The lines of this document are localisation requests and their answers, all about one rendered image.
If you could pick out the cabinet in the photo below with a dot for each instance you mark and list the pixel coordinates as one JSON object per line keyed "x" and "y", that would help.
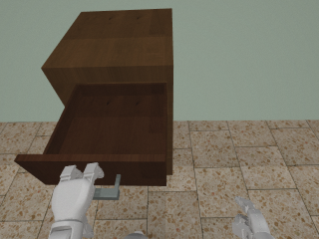
{"x": 117, "y": 47}

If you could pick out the robot left forearm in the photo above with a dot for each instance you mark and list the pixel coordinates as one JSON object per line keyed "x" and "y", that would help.
{"x": 67, "y": 229}

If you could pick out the robot right hand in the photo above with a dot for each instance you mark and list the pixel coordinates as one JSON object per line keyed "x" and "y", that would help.
{"x": 244, "y": 227}

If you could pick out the robot left hand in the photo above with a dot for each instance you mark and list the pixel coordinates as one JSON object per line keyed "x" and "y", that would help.
{"x": 74, "y": 193}

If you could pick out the handle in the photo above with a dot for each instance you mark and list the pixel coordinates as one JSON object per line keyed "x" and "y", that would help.
{"x": 109, "y": 193}

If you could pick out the drawer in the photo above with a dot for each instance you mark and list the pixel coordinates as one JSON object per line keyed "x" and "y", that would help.
{"x": 122, "y": 127}

